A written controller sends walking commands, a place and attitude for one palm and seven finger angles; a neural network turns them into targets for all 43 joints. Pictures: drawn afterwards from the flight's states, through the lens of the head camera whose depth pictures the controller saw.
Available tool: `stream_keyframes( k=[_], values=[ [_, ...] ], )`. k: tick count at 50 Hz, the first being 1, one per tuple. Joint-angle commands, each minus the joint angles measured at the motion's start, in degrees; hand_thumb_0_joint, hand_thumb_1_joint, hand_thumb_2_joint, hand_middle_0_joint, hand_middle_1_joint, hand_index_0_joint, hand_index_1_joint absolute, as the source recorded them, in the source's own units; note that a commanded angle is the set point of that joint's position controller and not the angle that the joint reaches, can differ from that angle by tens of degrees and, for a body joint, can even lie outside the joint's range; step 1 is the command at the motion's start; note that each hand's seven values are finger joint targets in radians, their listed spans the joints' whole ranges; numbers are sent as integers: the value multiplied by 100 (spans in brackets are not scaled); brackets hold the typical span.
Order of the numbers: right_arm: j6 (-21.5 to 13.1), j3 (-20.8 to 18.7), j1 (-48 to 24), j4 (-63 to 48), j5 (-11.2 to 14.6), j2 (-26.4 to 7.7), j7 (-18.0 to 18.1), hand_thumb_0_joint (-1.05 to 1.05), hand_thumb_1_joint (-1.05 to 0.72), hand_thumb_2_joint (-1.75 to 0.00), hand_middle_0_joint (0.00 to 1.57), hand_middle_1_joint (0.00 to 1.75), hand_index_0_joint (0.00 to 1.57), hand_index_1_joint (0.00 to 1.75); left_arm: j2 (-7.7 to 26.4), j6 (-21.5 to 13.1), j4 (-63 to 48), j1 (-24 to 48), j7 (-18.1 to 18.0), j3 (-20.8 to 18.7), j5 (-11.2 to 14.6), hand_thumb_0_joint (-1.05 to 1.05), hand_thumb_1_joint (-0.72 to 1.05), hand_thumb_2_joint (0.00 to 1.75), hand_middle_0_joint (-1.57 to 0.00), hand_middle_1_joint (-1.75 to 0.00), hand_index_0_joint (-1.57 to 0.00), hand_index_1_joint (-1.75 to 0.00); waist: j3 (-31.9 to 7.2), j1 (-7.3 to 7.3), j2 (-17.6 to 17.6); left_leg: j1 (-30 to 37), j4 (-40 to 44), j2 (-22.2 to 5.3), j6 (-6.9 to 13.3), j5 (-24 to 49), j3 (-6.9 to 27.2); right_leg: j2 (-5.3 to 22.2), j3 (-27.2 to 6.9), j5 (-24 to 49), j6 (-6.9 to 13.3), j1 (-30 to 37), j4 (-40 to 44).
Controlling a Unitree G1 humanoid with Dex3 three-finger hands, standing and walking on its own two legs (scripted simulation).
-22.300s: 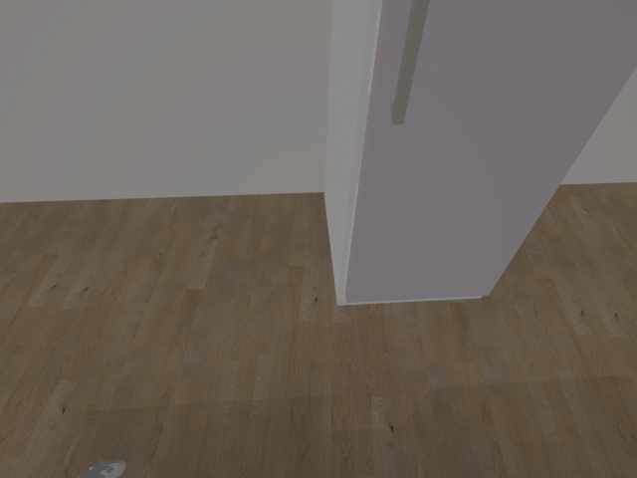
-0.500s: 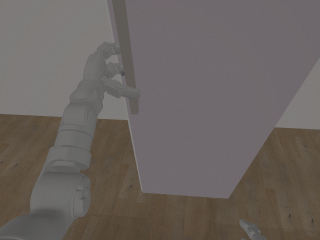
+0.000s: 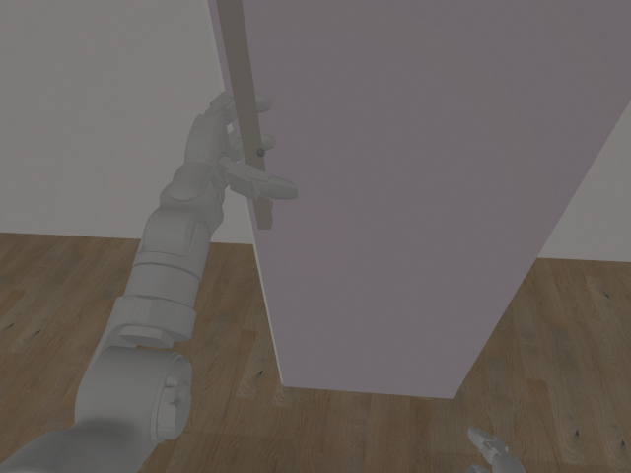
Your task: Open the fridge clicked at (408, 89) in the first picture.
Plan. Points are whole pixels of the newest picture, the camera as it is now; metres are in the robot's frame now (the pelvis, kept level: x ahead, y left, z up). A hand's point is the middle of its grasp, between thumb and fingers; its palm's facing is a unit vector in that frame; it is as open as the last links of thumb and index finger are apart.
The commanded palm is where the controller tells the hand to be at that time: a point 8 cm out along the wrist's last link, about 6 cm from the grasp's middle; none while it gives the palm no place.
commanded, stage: slide the fingers in behind the handle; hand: left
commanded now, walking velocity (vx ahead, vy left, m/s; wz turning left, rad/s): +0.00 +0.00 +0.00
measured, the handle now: (250, 105) +0.49 +0.11 +0.25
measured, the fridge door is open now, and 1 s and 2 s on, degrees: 0 0 0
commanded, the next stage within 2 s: grip the handle and tug to test in 0.60 s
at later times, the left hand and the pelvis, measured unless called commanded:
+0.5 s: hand (264, 149) +0.43 +0.09 +0.22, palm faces -0.03 -1.00 -0.01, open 14.1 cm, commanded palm +0.41 +0.14 +0.22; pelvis -0.01 +0.00 +0.00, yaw +0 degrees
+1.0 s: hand (263, 150) +0.43 +0.09 +0.22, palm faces -0.03 -1.00 -0.01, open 12.0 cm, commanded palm +0.41 +0.13 +0.22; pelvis +0.00 +0.01 +0.00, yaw +0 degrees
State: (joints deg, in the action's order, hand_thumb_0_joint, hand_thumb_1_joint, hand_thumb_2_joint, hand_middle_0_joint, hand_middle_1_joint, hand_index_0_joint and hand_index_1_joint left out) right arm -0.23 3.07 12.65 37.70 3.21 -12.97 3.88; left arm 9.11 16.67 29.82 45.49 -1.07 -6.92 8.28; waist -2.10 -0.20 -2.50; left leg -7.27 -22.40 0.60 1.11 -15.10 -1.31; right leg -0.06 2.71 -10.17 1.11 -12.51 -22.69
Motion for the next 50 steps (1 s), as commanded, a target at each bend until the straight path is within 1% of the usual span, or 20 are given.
stream_keyframes(
  k=[1, 5, 11, 13, 15, 17, 18, 21, 25, 28, 30, 33, 35, 36, 41, 44, 45, 46, 48, 50],
  values=[
    [-274, -223, -503, -776, -1, -609, 59, 0, -90, -90, 20, 30, 20, 30, 598, -542, -1451, 3155, 88, 9, 153, 0, -50, 30, -30, -120, -30, -120, -1768, -88, 484, 273, 146, -49, 39, 1812, 95, 19, -75, 1702, 86, 993, 86],
    [-273, -231, -517, -744, 11, -626, 91, 0, -90, -90, 20, 30, 20, 30, 669, -531, -1222, 3157, 105, -12, 123, 0, -50, 30, -30, -120, -30, -120, -1757, -82, 453, 225, 166, -35, 61, 1645, 77, 28, -97, 1548, 77, 994, 121],
    [-322, -215, -435, -660, 6, -607, 81, 0, -90, -90, 20, 30, 20, 30, 458, -562, -1031, 3414, 68, 162, 118, 0, -50, 30, -30, -120, -30, -120, -1667, -167, 374, 189, 177, -34, 44, 1564, 111, 30, -77, 1422, 79, 836, 137],
    [-324, -215, -396, -618, 3, -615, 83, 0, -90, -90, 20, 30, 20, 30, 650, -574, -893, 3384, 35, 3, 98, 0, -50, 30, -30, -120, -30, -120, -1661, -137, 575, 110, 177, -33, 62, 1475, 107, 22, -87, 1354, 74, 861, 148],
    [-338, -233, -385, -629, 2, -628, 97, 0, -90, -90, 20, 30, 20, 30, 531, -606, -754, 3369, 43, 69, 114, 0, -50, 30, -30, -120, -30, -120, -1636, -139, 628, 139, 189, -33, 67, 1472, 121, 22, -74, 1314, 67, 837, 158],
    [-343, -208, -356, -584, 9, -622, 102, 0, -90, -90, 20, 30, 20, 30, 662, -626, -636, 3571, 39, 9, 86, 0, -50, 30, -30, -120, -30, -120, -1558, -172, 483, 68, 192, -28, 68, 1330, 115, 31, -102, 1190, 73, 740, 182],
    [-356, -205, -322, -567, 4, -614, 95, 0, -90, -90, 20, 30, 20, 30, 544, -643, -610, 3662, 42, 106, 80, 0, -50, 30, -30, -120, -30, -120, -1567, -203, 431, 78, 200, -30, 59, 1312, 127, 32, -99, 1164, 77, 707, 172],
    [-389, -226, -304, -603, -12, -625, 95, 0, -90, -90, 20, 30, 20, 30, 702, -765, -703, 3678, 42, -34, 91, 0, -50, 30, -30, -120, -30, -120, -1850, -146, 408, 159, 170, -34, 62, 1523, 118, 41, -104, 1353, 87, 865, 124],
    [-398, -248, -312, -652, 3, -640, 57, 0, -90, -90, 20, 30, 20, 30, 747, -848, -632, 3225, 77, -152, 112, 0, -50, 30, -30, -120, -30, -120, -1838, -30, 570, 134, 165, -53, 54, 1691, 100, 21, -100, 1542, 93, 978, 77],
    [-413, -236, -305, -650, 10, -617, 44, 0, -90, -90, 20, 30, 20, 30, 576, -859, -868, 3501, 91, 44, 86, 0, -50, 30, -30, -120, -30, -120, -1804, -120, 458, 144, 170, -61, 51, 1615, 86, 25, -103, 1498, 88, 893, 82],
    [-392, -257, -321, -682, 8, -650, 53, 0, -90, -90, 20, 30, 20, 30, 815, -824, -801, 3217, 67, -170, 68, 0, -50, 30, -30, -120, -30, -120, -1819, -22, 498, 154, 189, -62, 46, 1697, 87, 20, -87, 1508, 95, 979, 90],
    [-388, -234, -338, -663, 14, -614, 58, 0, -90, -90, 20, 30, 20, 30, 751, -754, -905, 3343, 68, -113, 77, 0, -50, 30, -30, -120, -30, -120, -1754, -90, 496, 107, 173, -66, 52, 1594, 65, 20, -105, 1480, 78, 904, 115],
    [-345, -248, -334, -690, 10, -665, 75, 0, -90, -90, 20, 30, 20, 30, 902, -707, -787, 3130, 46, -244, 70, 0, -50, 30, -30, -120, -30, -120, -1706, -19, 577, 49, 237, -74, 41, 1566, 83, 24, -85, 1374, 83, 986, 138],
    [-342, -225, -365, -676, 18, -642, 71, 0, -90, -90, 20, 30, 20, 30, 801, -698, -894, 3315, 52, -108, 47, 0, -45, 32, -30, -121, -30, -121, -1646, -84, 355, 73, 231, -78, 36, 1568, 77, 33, -101, 1378, 93, 891, 141],
    [-341, -243, -378, -713, 3, -621, 50, 0, -90, -90, 20, 30, 20, 30, 606, -691, -1132, 3267, 1, -7, 52, 0, -22, 42, -33, -124, -33, -124, -1831, -58, 343, 250, 189, -88, -1, 1865, 96, 17, -69, 1576, 115, 935, 70],
    [-339, -241, -325, -636, 3, -618, 55, 0, -90, -90, 20, 30, 20, 30, 468, -612, -914, 3378, 7, 104, 61, 0, -8, 48, -35, -126, -35, -126, -1632, -155, 560, 202, 177, -88, 10, 1682, 111, 0, -63, 1444, 89, 749, 114],
    [-324, -268, -325, -657, -9, -659, 74, 0, -90, -90, 20, 30, 20, 30, 673, -638, -940, 3296, -20, -61, 54, 0, -3, 50, -35, -127, -35, -127, -1717, -85, 575, 213, 202, -84, 13, 1720, 123, 6, -58, 1430, 98, 881, 119],
    [-329, -241, -387, -684, -1, -628, 62, 0, -90, -90, 20, 30, 20, 30, 515, -647, -1100, 3403, 1, 117, 34, 0, 1, 52, -35, -127, -35, -127, -1766, -109, 289, 270, 192, -83, 3, 1752, 113, 21, -83, 1453, 116, 837, 96],
    [-344, -246, -373, -672, -3, -593, 49, 0, -90, -90, 20, 30, 20, 30, 349, -627, -1088, 3324, -2, 182, 54, 0, 11, 56, -36, -129, -36, -129, -1803, -121, 453, 329, 137, -88, -5, 1894, 123, 4, -61, 1587, 113, 808, 55],
    [-317, -264, -375, -674, -5, -624, 51, 0, -90, -90, 20, 30, 20, 30, 465, -633, -1089, 3268, -10, 116, 45, 0, 20, 60, -38, -130, -38, -130, -1832, -82, 339, 355, 158, -85, -29, 1949, 118, 5, -50, 1597, 116, 873, 63]
  ],
)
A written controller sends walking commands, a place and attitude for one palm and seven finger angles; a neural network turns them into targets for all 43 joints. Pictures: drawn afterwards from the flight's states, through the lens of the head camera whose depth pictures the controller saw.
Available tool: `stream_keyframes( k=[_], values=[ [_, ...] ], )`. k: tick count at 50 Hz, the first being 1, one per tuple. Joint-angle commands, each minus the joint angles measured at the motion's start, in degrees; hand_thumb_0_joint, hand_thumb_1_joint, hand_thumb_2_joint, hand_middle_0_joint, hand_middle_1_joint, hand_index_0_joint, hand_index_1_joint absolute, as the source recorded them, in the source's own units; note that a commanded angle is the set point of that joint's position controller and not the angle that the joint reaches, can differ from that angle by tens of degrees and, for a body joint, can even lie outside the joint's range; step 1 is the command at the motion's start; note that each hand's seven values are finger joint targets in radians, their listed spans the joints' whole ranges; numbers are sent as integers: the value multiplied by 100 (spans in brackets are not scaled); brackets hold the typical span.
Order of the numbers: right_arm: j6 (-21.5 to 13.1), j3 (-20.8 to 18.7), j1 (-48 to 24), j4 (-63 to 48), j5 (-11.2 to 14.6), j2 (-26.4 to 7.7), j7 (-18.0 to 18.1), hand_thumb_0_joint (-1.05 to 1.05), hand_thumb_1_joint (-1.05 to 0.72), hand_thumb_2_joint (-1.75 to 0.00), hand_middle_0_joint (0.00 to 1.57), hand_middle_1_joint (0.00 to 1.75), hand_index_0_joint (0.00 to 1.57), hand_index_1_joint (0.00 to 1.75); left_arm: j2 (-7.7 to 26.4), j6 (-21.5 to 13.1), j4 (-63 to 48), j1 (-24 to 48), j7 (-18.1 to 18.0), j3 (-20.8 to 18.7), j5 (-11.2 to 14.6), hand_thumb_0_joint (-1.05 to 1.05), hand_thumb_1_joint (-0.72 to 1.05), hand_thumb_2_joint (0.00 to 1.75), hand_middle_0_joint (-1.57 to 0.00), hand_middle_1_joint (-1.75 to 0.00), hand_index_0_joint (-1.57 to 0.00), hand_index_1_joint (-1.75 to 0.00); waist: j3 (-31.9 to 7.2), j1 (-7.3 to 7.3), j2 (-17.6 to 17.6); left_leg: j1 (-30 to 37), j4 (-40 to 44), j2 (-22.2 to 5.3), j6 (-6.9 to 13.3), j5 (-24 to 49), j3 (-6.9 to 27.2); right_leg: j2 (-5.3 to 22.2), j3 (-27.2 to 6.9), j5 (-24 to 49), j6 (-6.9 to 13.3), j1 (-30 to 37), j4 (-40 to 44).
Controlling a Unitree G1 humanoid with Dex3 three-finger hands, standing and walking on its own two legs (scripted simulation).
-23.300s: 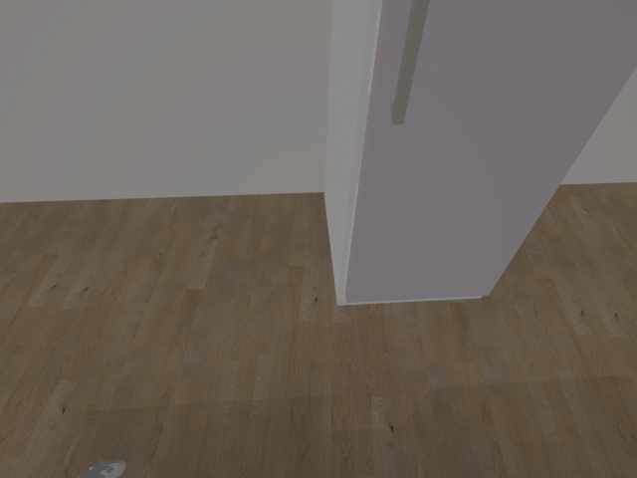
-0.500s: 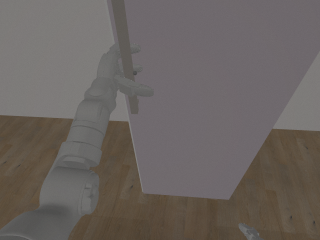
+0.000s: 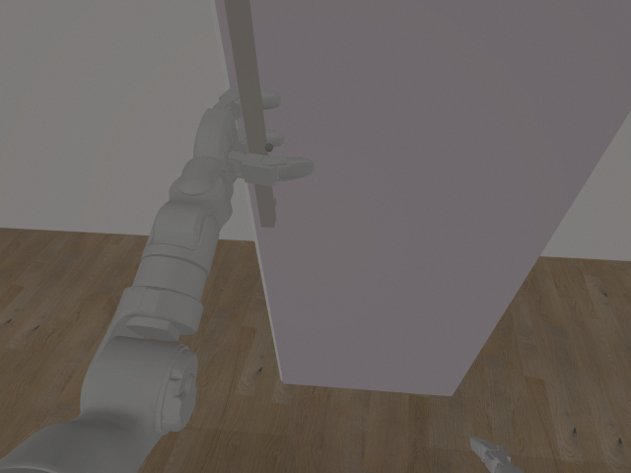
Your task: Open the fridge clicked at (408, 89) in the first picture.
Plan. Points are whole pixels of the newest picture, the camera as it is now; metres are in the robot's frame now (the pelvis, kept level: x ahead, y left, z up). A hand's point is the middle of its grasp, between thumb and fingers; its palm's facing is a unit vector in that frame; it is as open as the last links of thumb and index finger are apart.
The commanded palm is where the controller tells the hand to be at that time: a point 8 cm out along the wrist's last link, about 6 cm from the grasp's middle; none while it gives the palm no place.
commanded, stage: grip the handle and tug to test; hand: left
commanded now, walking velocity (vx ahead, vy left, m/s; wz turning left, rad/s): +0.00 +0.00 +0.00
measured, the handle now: (255, 102) +0.49 +0.10 +0.25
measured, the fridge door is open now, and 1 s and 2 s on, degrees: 0 0 19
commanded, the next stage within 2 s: pull the door a little, standing still in 1.12 s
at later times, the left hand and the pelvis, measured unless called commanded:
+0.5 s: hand (270, 145) +0.44 +0.08 +0.22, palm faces -0.04 -1.00 -0.01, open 5.3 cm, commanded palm +0.42 +0.13 +0.22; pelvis +0.00 +0.00 +0.00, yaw +0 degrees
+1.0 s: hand (270, 147) +0.44 +0.08 +0.22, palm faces -0.04 -1.00 +0.01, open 5.4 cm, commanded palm +0.39 +0.14 +0.22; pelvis +0.02 +0.00 +0.00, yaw -2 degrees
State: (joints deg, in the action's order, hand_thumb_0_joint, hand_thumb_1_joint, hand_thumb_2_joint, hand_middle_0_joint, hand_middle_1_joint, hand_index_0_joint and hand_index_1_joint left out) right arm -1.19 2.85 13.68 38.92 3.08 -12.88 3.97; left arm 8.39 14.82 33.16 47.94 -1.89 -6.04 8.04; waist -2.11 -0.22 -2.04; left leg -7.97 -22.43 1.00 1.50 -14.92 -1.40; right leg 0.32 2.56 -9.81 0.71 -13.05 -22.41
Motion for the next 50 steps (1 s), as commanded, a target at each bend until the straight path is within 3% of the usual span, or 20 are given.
stream_keyframes(
  k=[1, 4, 7, 10, 12, 15, 17, 19, 23, 26, 27, 29, 33, 34, 36, 40, 43, 45, 48, 50],
  values=[
    [-232, -223, -482, -796, -1, -616, 41, 0, -90, -90, 20, 30, 20, 30, 464, -451, -1529, 3138, 82, 100, 84, 0, 25, 62, -38, -131, -38, -131, -1830, -120, 241, 431, 148, -121, -65, 1979, 128, -26, -36, 1630, 158, 908, 32],
    [-216, -212, -496, -800, 5, -606, 28, 0, -90, -90, 20, 30, 20, 30, 399, -399, -1479, 3032, 115, 110, 110, 0, 39, 68, -40, -133, -40, -133, -1816, -113, 446, 366, 135, -117, -50, 1942, 116, -31, -33, 1691, 144, 935, 16],
    [-187, -220, -453, -755, 0, -642, 65, 0, -90, -90, 20, 30, 20, 30, 608, -361, -1281, 3165, 96, -29, 97, 0, 53, 74, -41, -135, -41, -135, -1688, -151, 586, 286, 158, -119, -19, 1786, 142, -29, -36, 1537, 132, 877, 61],
    [-184, -221, -501, -796, 14, -612, 58, 0, -90, -90, 20, 30, 20, 30, 416, -366, -1328, 3121, 99, 142, 64, 0, 67, 80, -43, -137, -43, -137, -1735, -129, 218, 402, 130, -106, -54, 1906, 146, -23, -25, 1545, 155, 843, 30],
    [-166, -200, -445, -732, 8, -622, 63, 0, -90, -90, 20, 30, 20, 30, 523, -330, -1124, 3145, 92, 50, 84, 0, 76, 84, -44, -138, -44, -138, -1641, -162, 480, 267, 139, -109, -38, 1762, 157, -28, -21, 1483, 141, 806, 55],
    [-158, -224, -431, -739, -4, -656, 92, 0, -90, -90, 20, 30, 20, 30, 657, -361, -973, 3191, 88, -56, 75, 0, 90, 90, -45, -140, -45, -140, -1638, -148, 474, 219, 163, -95, -13, 1634, 158, -14, -25, 1352, 132, 839, 75],
    [-174, -202, -440, -751, 0, -614, 89, 0, -90, -90, 20, 30, 20, 30, 591, -415, -1103, 3357, 108, 12, 75, 0, 90, 90, -45, -140, -45, -140, -1754, -174, 294, 279, 118, -92, -10, 1721, 136, -4, -61, 1472, 144, 826, 46],
    [-195, -199, -379, -722, -12, -606, 77, 0, -90, -90, 20, 30, 20, 30, 475, -437, -961, 3376, 105, 53, 104, 0, 90, 90, -45, -140, -45, -140, -1745, -191, 448, 258, 105, -93, -20, 1739, 156, -21, -34, 1510, 138, 798, 21],
    [-196, -212, -361, -745, -15, -620, 68, 0, -90, -90, 20, 30, 20, 30, 737, -536, -1003, 3238, 110, -176, 112, 0, 90, 90, -45, -140, -45, -140, -1880, -113, 575, 215, 100, -93, -4, 1857, 134, -16, -52, 1673, 137, 982, -7],
    [-206, -221, -414, -798, 3, -616, 54, 0, -90, -90, 20, 30, 20, 30, 649, -587, -1215, 3198, 138, -80, 122, 0, 90, 90, -45, -140, -45, -140, -1922, -87, 301, 300, 96, -99, -16, 1960, 115, -10, -60, 1734, 150, 1006, -12],
    [-203, -224, -390, -780, -1, -625, 45, 0, -90, -90, 20, 30, 20, 30, 791, -593, -1230, 3105, 126, -217, 109, 0, 90, 90, -45, -140, -45, -140, -1977, -54, 472, 282, 87, -101, -16, 2007, 124, -19, -60, 1803, 156, 1095, -26],
    [-209, -216, -449, -827, 9, -603, 26, 0, -90, -90, 20, 30, 20, 30, 579, -573, -1315, 2996, 152, -70, 125, 0, 90, 90, -45, -140, -45, -140, -1921, -55, 415, 278, 88, -98, -8, 1995, 94, -24, -57, 1826, 151, 1063, -33],
    [-176, -229, -459, -848, 9, -651, 41, 0, -90, -90, 20, 30, 20, 30, 939, -547, -1469, 2866, 166, -345, 123, 0, 90, 90, -45, -140, -45, -140, -1928, -20, 580, 216, 122, -110, 8, 2017, 75, -23, -64, 1921, 143, 1221, -18],
    [-176, -222, -491, -875, 12, -635, 28, 0, -90, -90, 20, 30, 20, 30, 794, -525, -1546, 2828, 186, -218, 115, 0, 90, 90, -45, -140, -45, -140, -1920, -20, 447, 229, 123, -106, -1, 2023, 68, -21, -67, 1913, 149, 1201, -31],
    [-168, -226, -535, -937, 15, -631, 29, 0, -90, -90, 20, 30, 20, 30, 869, -519, -1696, 2656, 167, -311, 138, 0, 90, 90, -45, -140, -45, -140, -1975, 50, 287, 286, 129, -105, -15, 2108, 63, -15, -65, 1935, 158, 1263, -17],
    [-113, -258, -630, -1048, 12, -661, 10, 0, -90, -90, 20, 30, 20, 30, 902, -414, -1932, 2060, 191, -401, 140, 0, 90, 90, -45, -140, -45, -140, -2009, 153, 450, 289, 144, -117, -8, 2338, 23, -21, -54, 2198, 152, 1461, -52],
    [-61, -237, -678, -1069, 26, -637, -7, 0, -90, -90, 20, 30, 20, 30, 795, -266, -2182, 1989, 203, -300, 136, 0, 90, 90, -45, -140, -45, -140, -1929, 98, 473, 280, 160, -128, -11, 2269, 2, -21, -45, 2194, 139, 1408, -29],
    [-21, -270, -745, -1160, 21, -660, -4, 0, -90, -90, 20, 30, 20, 30, 957, -187, -2363, 1609, 176, -485, 132, 0, 90, 90, -45, -140, -45, -140, -2053, 215, 393, 341, 153, -116, -21, 2449, -13, -22, -42, 2311, 147, 1557, -48],
    [32, -259, -789, -1192, 18, -630, -33, 0, -90, -90, 20, 30, 20, 30, 879, -57, -2881, 1497, 185, -403, 125, 0, 90, 90, -45, -140, -45, -140, -2170, 181, 357, 407, 107, -125, -28, 2836, -48, -10, -46, 2778, 145, 1674, -117],
    [79, -280, -878, -1312, 23, -627, -65, 0, -90, -90, 20, 30, 20, 30, 962, 31, -3126, 878, 178, -555, 144, 0, 90, 90, -45, -140, -45, -140, -2298, 329, 319, 461, 75, -125, -71, 3200, -45, -19, -26, 3007, 151, 1845, -171]
  ],
)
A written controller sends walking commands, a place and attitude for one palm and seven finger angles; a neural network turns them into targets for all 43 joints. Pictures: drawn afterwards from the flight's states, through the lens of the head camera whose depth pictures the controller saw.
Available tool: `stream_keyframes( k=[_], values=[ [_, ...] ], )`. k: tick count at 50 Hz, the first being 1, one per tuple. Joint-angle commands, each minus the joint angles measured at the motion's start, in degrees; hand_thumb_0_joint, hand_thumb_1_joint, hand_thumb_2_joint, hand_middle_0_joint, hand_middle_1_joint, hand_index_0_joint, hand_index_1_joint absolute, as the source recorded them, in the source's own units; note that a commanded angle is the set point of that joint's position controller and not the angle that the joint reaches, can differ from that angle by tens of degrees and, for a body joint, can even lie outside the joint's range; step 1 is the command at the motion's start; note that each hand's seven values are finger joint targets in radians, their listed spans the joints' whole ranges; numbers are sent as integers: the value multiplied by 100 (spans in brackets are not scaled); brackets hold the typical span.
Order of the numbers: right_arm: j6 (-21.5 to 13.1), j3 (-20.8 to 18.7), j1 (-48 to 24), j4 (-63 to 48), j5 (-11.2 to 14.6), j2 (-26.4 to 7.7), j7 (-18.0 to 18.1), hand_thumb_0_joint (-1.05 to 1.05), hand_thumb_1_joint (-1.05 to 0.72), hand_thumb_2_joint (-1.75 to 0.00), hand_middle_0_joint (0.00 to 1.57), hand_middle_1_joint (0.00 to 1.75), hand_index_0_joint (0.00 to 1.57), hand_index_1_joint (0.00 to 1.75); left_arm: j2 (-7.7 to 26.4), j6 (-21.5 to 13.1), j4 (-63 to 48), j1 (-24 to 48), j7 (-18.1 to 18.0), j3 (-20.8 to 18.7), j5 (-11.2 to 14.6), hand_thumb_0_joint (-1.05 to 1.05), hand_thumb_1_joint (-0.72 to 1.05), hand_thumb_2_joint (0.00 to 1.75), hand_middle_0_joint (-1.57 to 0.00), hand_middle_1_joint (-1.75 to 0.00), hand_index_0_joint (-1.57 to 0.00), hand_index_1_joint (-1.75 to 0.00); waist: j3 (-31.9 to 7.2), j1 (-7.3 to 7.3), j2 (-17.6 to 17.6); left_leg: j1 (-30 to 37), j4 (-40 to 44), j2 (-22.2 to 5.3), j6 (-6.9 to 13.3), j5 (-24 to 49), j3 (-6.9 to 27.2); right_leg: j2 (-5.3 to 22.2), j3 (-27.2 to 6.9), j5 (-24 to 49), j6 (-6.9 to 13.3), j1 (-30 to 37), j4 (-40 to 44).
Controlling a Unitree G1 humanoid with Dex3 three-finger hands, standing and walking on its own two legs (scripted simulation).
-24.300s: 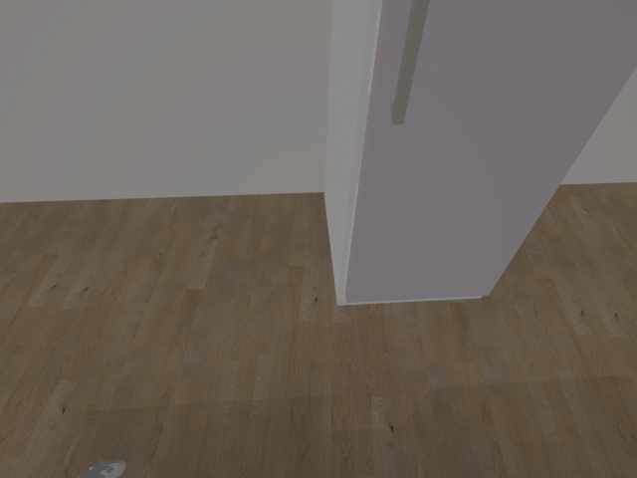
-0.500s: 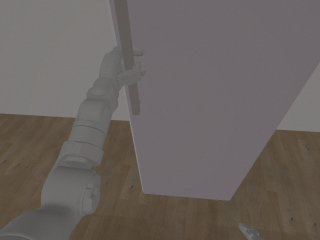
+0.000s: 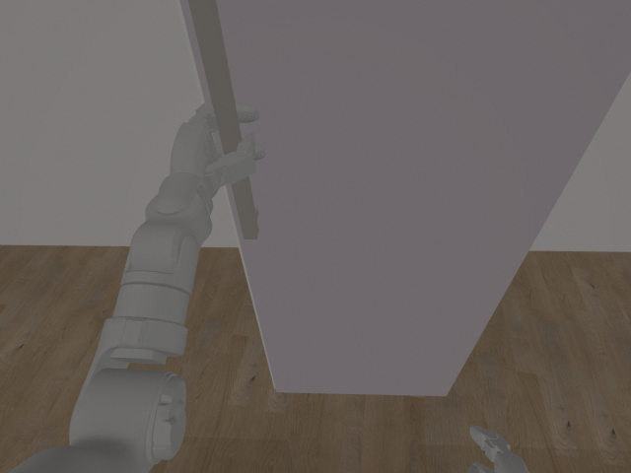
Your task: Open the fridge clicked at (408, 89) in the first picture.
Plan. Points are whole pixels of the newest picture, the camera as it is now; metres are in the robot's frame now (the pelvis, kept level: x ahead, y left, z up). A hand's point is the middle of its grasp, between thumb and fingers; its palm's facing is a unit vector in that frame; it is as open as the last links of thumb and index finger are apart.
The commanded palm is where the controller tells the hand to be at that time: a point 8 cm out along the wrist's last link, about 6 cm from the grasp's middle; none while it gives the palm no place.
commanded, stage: grip the handle and tug to test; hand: left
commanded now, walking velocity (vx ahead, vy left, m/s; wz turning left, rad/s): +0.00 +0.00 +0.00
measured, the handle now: (230, 113) +0.47 +0.12 +0.25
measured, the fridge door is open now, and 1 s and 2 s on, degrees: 0 19 35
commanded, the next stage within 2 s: pull the door a little, standing still in 0.12 s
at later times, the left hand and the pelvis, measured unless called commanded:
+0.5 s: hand (244, 190) +0.36 +0.09 +0.21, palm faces -0.04 -1.00 -0.02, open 5.7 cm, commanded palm +0.31 +0.14 +0.22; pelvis +0.01 +0.00 +0.00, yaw +2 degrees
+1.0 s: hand (257, 271) +0.27 +0.07 +0.19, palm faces -0.02 -0.98 -0.21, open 7.3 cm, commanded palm +0.23 +0.12 +0.21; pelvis -0.06 -0.02 -0.01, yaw +1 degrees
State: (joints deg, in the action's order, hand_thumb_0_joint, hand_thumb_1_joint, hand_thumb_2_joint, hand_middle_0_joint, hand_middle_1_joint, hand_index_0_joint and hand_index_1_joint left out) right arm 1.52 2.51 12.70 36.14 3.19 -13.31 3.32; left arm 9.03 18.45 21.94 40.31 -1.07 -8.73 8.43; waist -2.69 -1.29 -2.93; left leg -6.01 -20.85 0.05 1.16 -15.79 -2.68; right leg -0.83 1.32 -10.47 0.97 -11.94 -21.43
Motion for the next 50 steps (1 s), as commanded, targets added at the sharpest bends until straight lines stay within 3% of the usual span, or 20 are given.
stream_keyframes(
  k=[1, 7, 9, 11, 13, 15, 16, 20, 27, 28, 29, 30, 31, 33, 35, 37, 42, 45, 48, 50],
  values=[
    [-165, -224, -804, -1041, 6, -573, -15, 0, -90, -90, 20, 30, 20, 30, 778, -290, -2217, 1594, 111, -178, 131, 0, 90, 90, -45, -140, -45, -140, -2215, 388, 474, 257, -76, -31, -32, 3343, 63, 106, 105, 3193, 116, 1744, -272],
    [-33, -218, -994, -1143, 16, -541, -74, 0, -90, -90, 20, 30, 20, 30, 645, 62, -3010, 1117, 109, -10, 113, 0, 90, 90, -45, -140, -45, -140, -2088, 375, 494, 304, -133, -42, -22, 3473, 64, 99, 117, 3335, 97, 1699, -316],
    [-16, -216, -1022, -1093, 12, -530, -66, 0, -90, -90, 20, 30, 20, 30, 528, 207, -3076, 1285, 84, 135, 93, 0, 90, 90, -45, -140, -45, -140, -1980, 291, 525, 340, -160, -39, -14, 3375, 81, 89, 127, 3244, 83, 1555, -311],
    [20, -195, -1070, -1080, 5, -535, -50, 0, -90, -90, 20, 30, 20, 30, 667, 306, -3149, 1359, 22, 60, 91, 0, 90, 90, -45, -140, -45, -140, -1952, 302, 384, 354, -171, -15, -13, 3334, 92, 94, 123, 3220, 101, 1539, -297],
    [19, -185, -1052, -975, -2, -513, -15, 0, -90, -90, 20, 30, 20, 30, 472, 403, -2917, 1858, -25, 269, 76, 0, 90, 90, -45, -140, -45, -140, -1841, 170, 584, 331, -222, 16, 21, 3208, 109, 85, 137, 3202, 78, 1410, -305],
    [36, -191, -1136, -1053, -15, -522, -13, 0, -90, -90, 20, 30, 20, 30, 611, 426, -3017, 1488, -38, 116, 69, 0, 90, 90, -45, -140, -45, -140, -1962, 308, 365, 402, -228, 35, 10, 3289, 123, 85, 140, 3191, 103, 1485, -347],
    [60, -147, -1172, -1043, -26, -471, -25, 0, -90, -90, 20, 30, 20, 30, 432, 445, -3043, 1395, -17, 277, 89, 0, 90, 90, -45, -140, -45, -140, -1948, 288, 272, 379, -230, 39, 2, 3305, 126, 120, 150, 3190, 114, 1486, -351],
    [166, -137, -1291, -1184, -28, -490, -68, 0, -90, -90, 20, 30, 20, 30, 449, 441, -3259, 597, 66, 225, 149, 0, 90, 90, -45, -140, -45, -140, -1891, 396, 604, 247, -201, 16, 8, 3149, 176, 112, 176, 3113, 113, 1589, -405],
    [299, -65, -1552, -1485, -11, -399, -192, 0, -90, -90, 20, 30, 20, 30, 306, 550, -4525, -521, 164, 443, 182, 0, 90, 90, -45, -140, -45, -140, -1712, 451, 591, 94, -221, -16, 18, 2988, 214, 127, 178, 2914, 113, 1560, -468],
    [323, -66, -1567, -1478, -3, -411, -188, 0, -90, -90, 20, 30, 20, 30, 504, 602, -4586, -580, 139, 268, 170, 0, 90, 90, -45, -140, -45, -140, -1664, 458, 646, 58, -223, -16, 28, 2864, 199, 114, 161, 2839, 104, 1525, -455],
    [259, -152, -1496, -1584, -140, -548, -49, 0, -90, -90, 20, 30, 20, 30, 1460, -596, -5550, 971, -93, 408, -238, 0, 90, 90, -45, -140, -45, -140, -819, -17, 308, -99, -509, -245, 159, 2302, 225, 424, -356, 2358, -114, 478, 29],
    [229, -154, -1417, -1319, -173, -449, 42, 0, -90, -90, 20, 30, 20, 30, 1337, -1061, -4819, 467, -239, 294, -288, 0, 90, 90, -45, -140, -45, -140, -692, -14, 466, -99, -517, -251, 174, 1800, 391, 479, -308, 1685, -74, 170, 164],
    [265, -173, -1333, -1284, -226, -477, 57, 0, -90, -90, 20, 30, 20, 30, 820, -1274, -4496, -459, -242, 687, -315, 0, 90, 90, -45, -140, -45, -140, -749, -16, 563, 10, -466, -333, 169, 1925, 507, 454, -252, 1555, -54, 66, 95],
    [354, -217, -1314, -1368, -266, -462, 73, 0, -90, -90, 20, 30, 20, 30, 798, -1641, -4982, -758, -230, 772, -351, 0, 90, 90, -45, -140, -45, -140, -1145, -14, 363, 240, -383, -488, 146, 2577, 495, 401, -182, 1956, -99, 207, -146],
    [416, -270, -1348, -1410, -259, -456, 95, 0, -90, -90, 20, 30, 20, 30, 992, -1925, -5326, -797, -272, 654, -392, 0, 90, 90, -45, -140, -45, -140, -1532, -19, 105, 436, -420, -568, 130, 3008, 467, 412, -184, 2318, -124, 367, -326],
    [440, -300, -1310, -1481, -273, -371, 81, 0, -90, -90, 20, 30, 20, 30, 934, -2172, -5513, -951, -287, 663, -423, 0, 90, 90, -45, -140, -45, -140, -1815, -26, 126, 392, -426, -638, 118, 3231, 456, 419, -190, 2496, -142, 608, -472],
    [416, -372, -1236, -1541, -253, -269, 77, 0, -90, -90, 20, 30, 20, 30, 1029, -2577, -5736, -1270, -352, 553, -503, 0, 90, 90, -45, -140, -45, -140, -1868, -38, 562, 62, -507, -585, 65, 2782, 338, 567, -285, 2557, -138, 817, -331],
    [316, -379, -1197, -1513, -261, -280, 81, 0, -90, -90, 20, 30, 20, 30, 1128, -2753, -5835, -1282, -407, 477, -560, 0, 90, 90, -45, -140, -45, -140, -1776, -45, 435, -179, -368, -551, 55, 2480, 470, 557, -208, 1950, -137, 819, -268],
    [180, -356, -1168, -1487, -263, -197, 61, 0, -90, -90, 20, 30, 20, 30, 979, -2867, -5890, -1228, -427, 610, -598, 0, 90, 90, -45, -140, -45, -140, -1494, -85, 454, -530, -161, -578, 109, 1850, 537, 472, -213, 1058, -209, 637, -105],
    [119, -365, -1158, -1449, -263, -235, 65, 0, -90, -90, 20, 30, 20, 30, 1088, -2890, -5878, -1228, -474, 518, -625, 0, 90, 90, -45, -140, -45, -140, -1402, -79, 201, -865, 111, -621, 141, 1428, 706, 411, -166, 539, -217, 758, -177]
  ],
)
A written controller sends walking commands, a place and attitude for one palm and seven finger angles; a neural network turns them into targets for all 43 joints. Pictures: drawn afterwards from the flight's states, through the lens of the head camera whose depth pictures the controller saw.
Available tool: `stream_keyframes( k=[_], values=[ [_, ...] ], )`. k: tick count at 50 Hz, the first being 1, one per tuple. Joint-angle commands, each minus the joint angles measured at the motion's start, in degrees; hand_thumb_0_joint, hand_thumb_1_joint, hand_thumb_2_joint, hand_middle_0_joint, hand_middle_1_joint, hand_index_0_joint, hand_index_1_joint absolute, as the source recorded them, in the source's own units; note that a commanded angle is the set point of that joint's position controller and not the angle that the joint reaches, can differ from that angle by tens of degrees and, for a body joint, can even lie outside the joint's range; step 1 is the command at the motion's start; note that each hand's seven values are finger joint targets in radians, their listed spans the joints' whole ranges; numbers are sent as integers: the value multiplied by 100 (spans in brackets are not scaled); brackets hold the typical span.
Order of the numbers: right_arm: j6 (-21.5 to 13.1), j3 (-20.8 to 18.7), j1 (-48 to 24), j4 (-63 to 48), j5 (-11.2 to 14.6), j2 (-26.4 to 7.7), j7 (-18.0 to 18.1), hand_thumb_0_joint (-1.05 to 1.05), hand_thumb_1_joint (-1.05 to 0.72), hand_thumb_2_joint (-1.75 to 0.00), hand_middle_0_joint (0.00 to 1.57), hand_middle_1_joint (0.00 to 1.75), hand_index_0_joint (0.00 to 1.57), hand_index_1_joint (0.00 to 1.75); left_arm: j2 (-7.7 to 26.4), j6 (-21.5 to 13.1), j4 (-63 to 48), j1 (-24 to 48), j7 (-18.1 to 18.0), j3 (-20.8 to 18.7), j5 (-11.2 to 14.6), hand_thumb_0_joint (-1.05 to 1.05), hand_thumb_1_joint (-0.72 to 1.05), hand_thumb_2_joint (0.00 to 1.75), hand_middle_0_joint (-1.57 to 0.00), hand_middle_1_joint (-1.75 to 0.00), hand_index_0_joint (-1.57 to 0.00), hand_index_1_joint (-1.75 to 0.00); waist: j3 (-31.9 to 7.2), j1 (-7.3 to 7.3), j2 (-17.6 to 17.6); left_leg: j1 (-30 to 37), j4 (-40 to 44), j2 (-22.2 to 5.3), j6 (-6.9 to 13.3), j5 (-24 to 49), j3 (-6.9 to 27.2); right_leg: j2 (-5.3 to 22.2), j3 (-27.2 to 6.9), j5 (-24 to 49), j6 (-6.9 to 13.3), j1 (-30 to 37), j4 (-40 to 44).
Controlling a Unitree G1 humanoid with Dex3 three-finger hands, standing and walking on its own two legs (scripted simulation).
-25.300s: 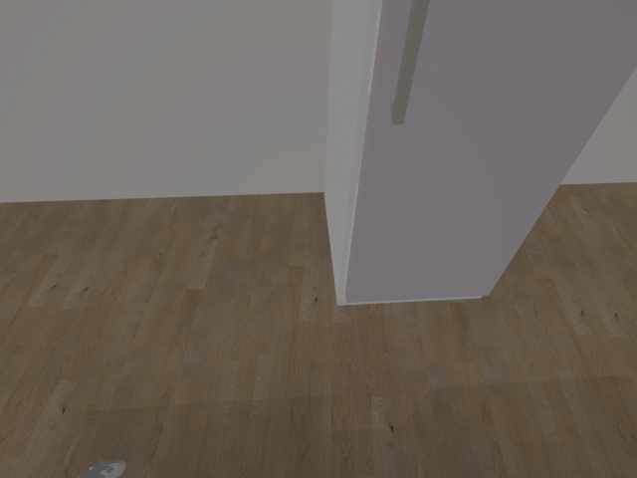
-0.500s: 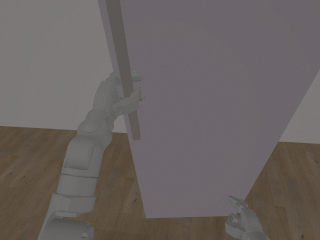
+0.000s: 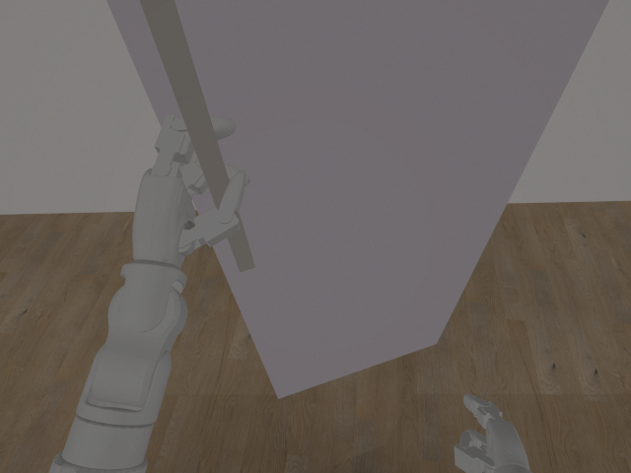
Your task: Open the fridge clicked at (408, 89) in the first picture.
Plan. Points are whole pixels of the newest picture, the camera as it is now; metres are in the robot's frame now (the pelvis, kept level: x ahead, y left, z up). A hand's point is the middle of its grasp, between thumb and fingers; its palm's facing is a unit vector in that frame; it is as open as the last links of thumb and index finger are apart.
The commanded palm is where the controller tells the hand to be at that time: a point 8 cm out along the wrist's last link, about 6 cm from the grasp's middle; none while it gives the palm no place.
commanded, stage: walk backward, drawing the door open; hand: left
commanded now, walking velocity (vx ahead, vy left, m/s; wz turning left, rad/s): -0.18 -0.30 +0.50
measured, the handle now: (203, 133) +0.38 +0.10 +0.25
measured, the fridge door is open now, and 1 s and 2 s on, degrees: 19 35 68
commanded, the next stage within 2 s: none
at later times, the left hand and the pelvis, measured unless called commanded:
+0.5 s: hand (267, 269) +0.27 +0.04 +0.19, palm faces +0.17 -0.96 -0.23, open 7.5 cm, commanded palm +0.23 +0.08 +0.21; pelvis -0.04 -0.11 -0.01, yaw +16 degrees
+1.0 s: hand (319, 284) +0.25 -0.01 +0.20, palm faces +0.67 -0.73 -0.17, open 6.7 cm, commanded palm +0.19 +0.01 +0.20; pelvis +0.05 -0.33 -0.01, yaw +39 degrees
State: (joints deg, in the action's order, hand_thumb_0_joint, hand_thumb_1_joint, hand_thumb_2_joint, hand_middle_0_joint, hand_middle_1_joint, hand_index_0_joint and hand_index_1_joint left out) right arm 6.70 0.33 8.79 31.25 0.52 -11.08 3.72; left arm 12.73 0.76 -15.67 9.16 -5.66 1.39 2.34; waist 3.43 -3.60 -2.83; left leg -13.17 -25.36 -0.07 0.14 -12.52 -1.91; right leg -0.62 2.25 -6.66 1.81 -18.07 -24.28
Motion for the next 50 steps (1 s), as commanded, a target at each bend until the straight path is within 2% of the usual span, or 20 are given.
stream_keyframes(
  k=[1, 8, 13, 18, 21, 22, 23, 24, 25, 28, 32, 35, 36, 37, 39, 41, 42, 43, 46, 50],
  values=[
    [-444, -140, -771, -944, 2, -418, 21, 0, -90, -90, 20, 30, 20, 30, 659, -1134, -2144, 1907, -23, -468, -17, 0, 90, 90, -45, -140, -45, -140, -1959, 147, 87, -325, 661, -679, 282, 917, 689, 356, -291, 27, -307, 1394, 9],
    [-744, -227, -841, -785, 31, -391, 17, 0, -90, -90, 20, 30, 20, 30, 594, -998, -2355, 2092, 19, -449, -146, 0, 90, 90, -45, -140, -45, -140, -1735, 157, -34, -1451, 980, -1359, 694, -112, 1601, 297, -519, -518, -255, 1690, -888],
    [-936, -298, -546, -610, 62, -151, -37, 0, -90, -90, 20, 30, 20, 30, 737, -845, -2696, 2219, 21, -573, -215, 0, 90, 90, -45, -140, -45, -140, -2112, 120, 1314, -924, -1253, -31, 125, -818, 88, 1395, -1125, -2056, 124, 1120, 1171],
    [-1247, -211, -390, -625, -90, -22, -11, 0, -90, -90, 20, 30, 20, 30, 498, -828, -2831, 2211, 127, -352, -347, 0, 90, 90, -45, -140, -45, -140, -2053, 137, 1050, -468, -2590, -42, -25, -1392, -580, 1290, 317, -98, 184, 952, 980],
    [-1455, -176, 46, -491, 9, -81, 25, 0, -90, -90, 20, 30, 20, 30, 314, -806, -2879, 2399, 162, 13, -256, 0, 90, 90, -45, -140, -45, -140, -1880, -235, 623, 1212, 364, -217, 126, -429, -602, 448, 1041, 462, -831, 73, -281],
    [-1558, -321, 56, -620, -18, -421, 10, 0, -90, -90, 20, 30, 20, 30, 212, -860, -2923, 2555, 215, 149, -185, 0, 90, 90, -45, -140, -45, -140, -1661, -418, -1052, 1748, 1941, -1691, 711, 271, 1465, -74, 821, -108, -1177, -1134, -2776],
    [-1490, -390, -719, -942, -243, -678, -75, 0, -90, -90, 20, 30, 20, 30, 264, -894, -2595, 2561, 205, 27, -319, 0, 90, 90, -45, -140, -45, -140, -1640, 83, -1700, 1053, 1421, -3600, 1389, 1792, 4142, 354, -757, -1808, -516, -1682, -5063],
    [-1351, -460, -1024, -822, -186, -648, -120, 0, -90, -90, 20, 30, 20, 30, 370, -884, -2528, 2517, 290, -185, -392, 0, 90, 90, -45, -140, -45, -140, -1518, 232, -185, 528, 1154, -3607, 1454, 1900, 3969, 539, -1343, -1612, -227, -1471, -5294],
    [-1281, -548, -927, -766, -183, -581, -75, 0, -90, -90, 20, 30, 20, 30, 676, -947, -2999, 2793, 325, -529, -288, 0, 90, 90, -45, -140, -45, -140, -1628, 162, 66, 707, 667, -3240, 1495, 2051, 3634, 538, -1416, -2039, -278, -1725, -4941],
    [-1379, -531, -708, -402, -51, -558, -158, 0, -90, -90, 20, 30, 20, 30, -150, -910, -2241, 2376, 375, 58, -294, 0, 90, 90, -45, -140, -45, -140, -1600, 248, -36, 352, 83, -1867, 699, 1409, 1547, 285, -627, -1590, -339, -294, -2321],
    [-1419, -485, -593, -425, 138, -545, -226, 0, -90, -90, 20, 30, 20, 30, -13, -997, -2429, 2714, 440, 118, -210, 0, 90, 90, -45, -140, -45, -140, -1999, 54, -1213, 812, -230, -1155, 467, 1992, 1549, -224, 234, -997, -628, 912, -76],
    [-1284, -352, -720, -378, 271, -243, -143, 0, -90, -90, 20, 30, 20, 30, 896, -996, -2562, 2691, 342, -594, -130, 0, 90, 90, -45, -140, -45, -140, -2306, 91, 677, -661, -2173, 77, -209, -362, -24, 958, 49, 2643, 78, 2107, -77],
    [-1334, -434, -1106, -560, 290, -264, -8, 0, -90, -90, 20, 30, 20, 30, 928, -995, -2721, 2412, 352, -804, 17, 0, 90, 90, -45, -140, -45, -140, -2223, 322, 2051, -1427, -3189, 101, -189, -1723, -118, 1496, -173, 3795, 472, 2393, -282],
    [-1379, -343, -1172, -632, 212, -150, 60, 0, -90, -90, 20, 30, 20, 30, 770, -986, -2588, 2199, 352, -763, -47, 0, 90, 90, -45, -140, -45, -140, -1971, 462, 2166, -1664, -3603, -58, -88, -2187, -80, 1737, -401, 4297, 788, 2301, -483],
    [-1373, -112, -969, -545, 48, -21, 137, 0, -90, -90, 20, 30, 20, 30, 499, -962, -2709, 2265, 329, -579, -43, 0, 90, 90, -45, -140, -45, -140, -1704, 284, 1221, -1508, -2183, -192, -99, -1714, -207, 1458, 119, 4301, 670, 2102, -1101],
    [-1355, -193, -513, -407, 12, -168, 174, 0, -90, -90, 20, 30, 20, 30, 458, -1003, -2678, 2428, 310, -513, 60, 0, 90, 90, -45, -140, -45, -140, -2141, -179, 575, 1259, 131, -415, 185, 1005, 62, 884, 644, 3326, 36, 166, -3221],
    [-1358, -423, -570, -487, -83, -556, 129, 0, -90, -90, 20, 30, 20, 30, 410, -1083, -2821, 2570, 334, -518, 139, 0, 90, 90, -45, -140, -45, -140, -2339, -100, -637, 3066, 488, -2281, 990, 4538, 2727, 47, 323, -834, -445, -2037, -4473],
    [-1321, -478, -711, -496, -125, -673, -50, 0, -90, -90, 20, 30, 20, 30, 553, -1172, -2853, 2734, 330, -674, -19, 0, 90, 90, -45, -140, -45, -140, -2341, 28, -415, 3162, 329, -3045, 1358, 5157, 3780, 66, -602, -2571, -301, -2167, -4887],
    [-1263, -535, -1124, -348, -129, -609, -27, 0, -90, -90, 20, 30, 20, 30, 1017, -1193, -2898, 2771, 338, -1255, -64, 0, 90, 90, -45, -140, -45, -140, -1721, 237, -1269, 2357, 22, -2900, 1431, 3594, 3182, 491, -1381, -2424, -355, -2453, -4200],
    [-1427, -521, -630, -390, 101, -649, 38, 0, -90, -90, 20, 30, 20, 30, 870, -966, -2451, 1968, 269, -1397, 118, 0, 90, 90, -45, -140, -45, -140, -1996, 218, -1328, 490, -161, -1477, 471, 1673, 887, 6, -47, -681, -485, 690, -1424]
  ],
)
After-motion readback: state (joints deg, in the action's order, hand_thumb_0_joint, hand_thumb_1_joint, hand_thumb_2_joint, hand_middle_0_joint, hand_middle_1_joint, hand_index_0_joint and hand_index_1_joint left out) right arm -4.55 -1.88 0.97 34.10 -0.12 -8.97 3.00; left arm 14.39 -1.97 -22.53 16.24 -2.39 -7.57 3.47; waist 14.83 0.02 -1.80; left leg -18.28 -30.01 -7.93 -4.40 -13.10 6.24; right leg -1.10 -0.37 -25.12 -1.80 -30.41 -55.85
